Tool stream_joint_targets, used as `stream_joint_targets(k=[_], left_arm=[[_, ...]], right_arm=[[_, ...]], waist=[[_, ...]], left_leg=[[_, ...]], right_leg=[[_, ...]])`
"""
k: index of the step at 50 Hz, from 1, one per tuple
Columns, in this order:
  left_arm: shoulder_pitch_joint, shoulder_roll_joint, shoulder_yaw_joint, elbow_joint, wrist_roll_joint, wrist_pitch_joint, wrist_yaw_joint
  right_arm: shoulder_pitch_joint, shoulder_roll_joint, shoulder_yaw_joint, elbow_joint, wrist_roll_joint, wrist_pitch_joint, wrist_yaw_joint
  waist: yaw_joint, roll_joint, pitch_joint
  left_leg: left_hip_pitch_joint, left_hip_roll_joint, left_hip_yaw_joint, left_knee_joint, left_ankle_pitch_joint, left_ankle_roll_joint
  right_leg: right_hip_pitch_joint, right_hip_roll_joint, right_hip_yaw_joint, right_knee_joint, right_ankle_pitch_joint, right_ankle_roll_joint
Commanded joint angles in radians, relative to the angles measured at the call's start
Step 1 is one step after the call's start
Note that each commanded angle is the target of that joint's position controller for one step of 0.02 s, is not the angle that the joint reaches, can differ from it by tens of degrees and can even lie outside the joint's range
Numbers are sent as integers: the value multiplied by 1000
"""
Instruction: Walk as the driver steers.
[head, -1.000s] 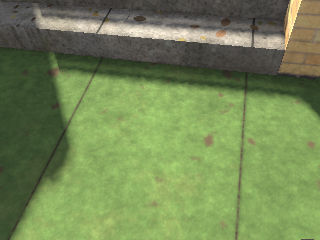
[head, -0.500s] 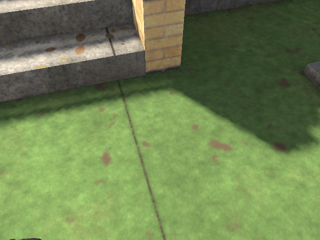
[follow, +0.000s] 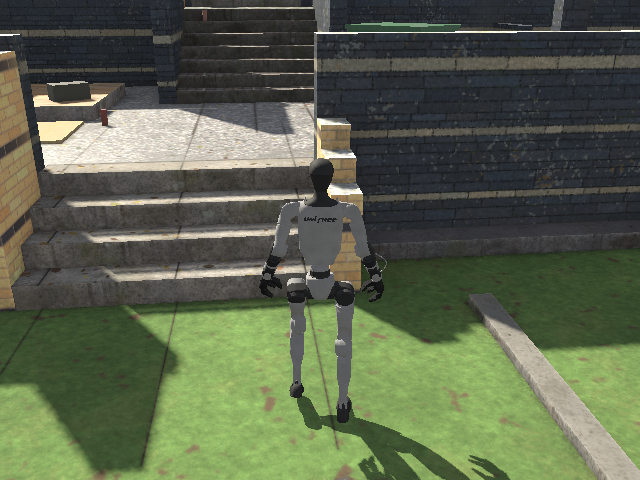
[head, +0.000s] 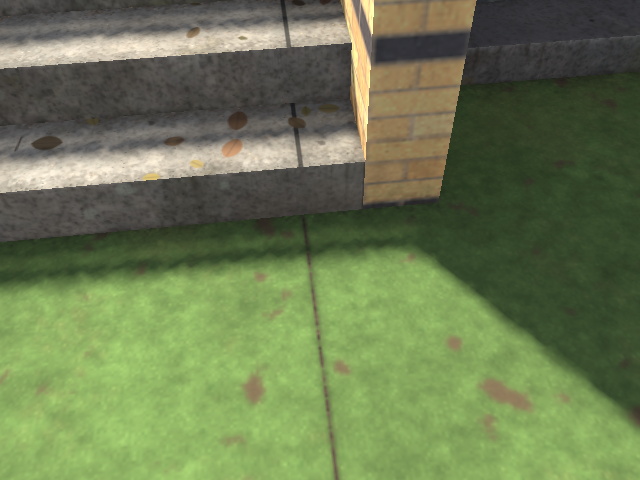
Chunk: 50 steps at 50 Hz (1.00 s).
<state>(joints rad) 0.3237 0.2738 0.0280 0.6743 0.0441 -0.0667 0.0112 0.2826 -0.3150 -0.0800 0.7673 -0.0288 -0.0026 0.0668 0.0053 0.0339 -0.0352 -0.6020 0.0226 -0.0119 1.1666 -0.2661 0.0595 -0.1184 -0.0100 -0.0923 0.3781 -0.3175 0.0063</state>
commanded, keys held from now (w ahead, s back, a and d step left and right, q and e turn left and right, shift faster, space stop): w+q+shift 0.68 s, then w+shift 0.06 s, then w+e+shift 0.26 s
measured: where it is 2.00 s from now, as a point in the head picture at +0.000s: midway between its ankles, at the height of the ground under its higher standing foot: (57, 59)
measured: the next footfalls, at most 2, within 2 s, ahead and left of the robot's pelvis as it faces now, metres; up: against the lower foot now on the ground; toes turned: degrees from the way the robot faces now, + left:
left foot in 0.26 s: +0.36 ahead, +0.13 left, +0.00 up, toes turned +20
right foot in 0.70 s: +0.84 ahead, +0.20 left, +0.00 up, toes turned +44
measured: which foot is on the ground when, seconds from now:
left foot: up 0.00-0.24, down 0.26-0.70, up 0.72-1.00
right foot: down 0.00-0.26, up 0.28-0.68, down 0.70-1.00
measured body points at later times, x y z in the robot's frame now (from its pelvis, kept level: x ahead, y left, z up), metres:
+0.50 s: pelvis +0.39 +0.13 -0.01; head +0.42 +0.14 +0.44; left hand +0.46 +0.43 -0.09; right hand +0.53 -0.13 -0.13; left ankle +0.33 +0.11 -0.74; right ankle +0.57 -0.01 -0.66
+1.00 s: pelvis +0.80 +0.35 +0.00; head +0.81 +0.38 +0.45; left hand +0.52 +0.48 -0.12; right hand +1.15 +0.41 -0.03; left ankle +0.82 +0.54 -0.70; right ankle +0.81 +0.18 -0.74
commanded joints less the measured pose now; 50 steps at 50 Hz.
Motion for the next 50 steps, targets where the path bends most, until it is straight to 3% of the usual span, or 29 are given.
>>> stream_joint_targets(k=[1,6,8,10,12,13,14,15,16,17,18,20,21,25,29,31,32,33,34,35,36,37,38,39,40,42,45,48,50], left_arm=[[81,103,34,5,-10,-29,-3],[72,96,33,74,-4,-48,-1],[92,129,37,102,-6,-45,5],[115,197,51,115,-6,-32,14],[64,269,71,95,2,1,18],[41,259,69,81,5,5,13],[22,126,41,61,11,-2,-8],[47,120,25,-72,-13,-27,-16],[-88,181,30,-85,-4,-50,-17],[-86,160,20,-84,-14,-60,-15],[-94,146,12,-78,0,-55,-11],[-35,135,4,-53,35,-13,-12],[-35,129,3,-53,40,8,-13],[-289,82,-21,-154,18,22,-29],[-383,80,-27,-178,-6,10,-37],[-361,103,-20,-176,-11,7,-29],[-291,135,-7,-155,-13,6,-19],[-158,192,18,-124,-19,3,-5],[66,233,42,-70,-26,2,14],[279,292,69,-23,1,-3,39],[202,346,76,-31,36,-11,33],[67,278,79,-47,25,-6,16],[2,185,60,-42,11,-6,6],[1,137,51,-9,9,-7,-2],[58,124,44,36,5,-13,-9],[80,110,36,98,-7,-29,-15],[71,134,43,120,-29,-42,-21],[56,180,62,122,-37,-46,-34],[45,239,79,122,-43,-50,-45]], right_arm=[[-164,-28,6,-127,-5,-2,26],[-341,-26,35,-201,-4,4,50],[-384,-5,51,-220,0,3,53],[-306,-30,45,-201,8,4,35],[35,-113,7,-113,14,-2,9],[231,-177,-29,-44,5,-4,-13],[158,-254,-60,-37,31,11,-38],[93,-361,-71,-103,-2,22,-35],[139,-308,-70,-103,2,26,-49],[123,-264,-60,-70,5,15,-61],[96,-225,-48,-57,7,-3,-66],[21,-183,-26,-71,11,-32,-75],[24,-165,-17,-70,19,-44,-70],[54,-161,-16,-57,21,-71,-58],[132,-185,-29,-18,38,-77,-53],[117,-205,-35,-12,39,-75,-62],[107,-228,-40,-11,37,-75,-66],[82,-264,-47,-15,27,-74,-65],[14,-277,-49,-24,15,-79,-58],[-5,-155,-17,-40,3,-94,-59],[112,-15,26,-94,51,-92,-56],[107,-93,32,-64,28,-81,-63],[47,-124,26,-42,6,-72,-54],[-13,-120,29,-51,-11,-68,-42],[-112,-107,32,-78,-32,-68,-29],[-107,-48,55,-111,-36,-58,-10],[-230,-54,76,-184,-52,-59,2],[-338,-28,105,-218,-25,-78,24],[-293,-66,90,-203,-12,-81,10]], waist=[[44,-146,127],[19,-110,219],[15,-88,217],[-42,-132,117],[-214,-176,-78],[-292,-121,-171],[-191,148,-114],[-106,235,-291],[-170,13,-249],[-110,-35,-82],[-56,-105,4],[31,-114,64],[44,-106,76],[-5,-62,184],[-74,-5,115],[-55,-2,76],[-22,6,18],[53,12,-70],[189,10,-158],[258,-100,-270],[108,-463,-390],[85,-344,-287],[76,-197,-158],[68,-81,-55],[85,-56,0],[23,-130,47],[-11,-107,120],[-4,-79,138],[-39,-109,104]], left_leg=[[-365,71,-46,74,89,-2],[-251,71,82,-181,199,37],[-101,19,176,-326,180,89],[67,-79,240,-354,108,134],[439,-151,205,-362,-23,180],[755,-151,107,-457,-35,207],[890,10,-170,-544,-140,217],[1100,230,-776,-777,-250,407],[1051,225,-797,-876,-262,376],[871,214,-730,-911,-178,343],[700,167,-632,-912,-72,312],[470,80,-478,-918,42,297],[403,50,-443,-933,59,299],[213,-41,-364,-1015,171,259],[362,-23,-376,-969,536,188],[442,-17,-382,-894,695,150],[476,-19,-391,-801,846,123],[481,-18,-395,-632,924,98],[391,-47,-373,-391,882,82],[247,-101,-293,-49,497,78],[-19,-222,-185,225,-211,45],[-120,-123,-159,256,-110,66],[-104,-70,-141,210,-21,62],[-81,-47,-124,157,2,55],[-56,-29,-132,85,-17,54],[-73,-18,-153,22,-64,30],[-115,57,-82,-188,-16,-23],[243,-11,43,-461,158,-42],[372,-23,30,-524,226,-38]], right_leg=[[167,-270,176,-247,22,-91],[82,-226,-87,-324,299,-65],[89,-210,-174,-281,670,-50],[182,-235,-191,-96,1270,-45],[131,-275,-168,344,1451,-63],[-68,-245,-155,667,1180,-45],[-391,-40,-131,1062,-17,-10],[-723,55,61,1310,-171,25],[-781,-7,181,1263,-46,9],[-767,-49,175,1158,-9,5],[-695,-93,174,1050,-6,10],[-562,-123,173,947,-57,34],[-536,-132,164,890,-89,49],[-482,-110,89,538,162,81],[-357,-31,79,275,425,41],[-248,5,91,174,395,17],[-134,38,96,163,336,9],[21,48,109,185,237,0],[252,14,109,183,161,-9],[469,-166,275,186,-148,-44],[608,-449,870,-41,-414,-144],[479,-408,980,-132,-583,-174],[332,-361,822,-127,-508,-177],[197,-313,697,-131,-338,-180],[120,-245,550,-121,-154,-160],[27,-233,552,-168,-142,-199],[-57,-213,473,-240,-14,-222],[-303,-129,313,-332,237,-178],[-273,-159,321,-294,405,-164]])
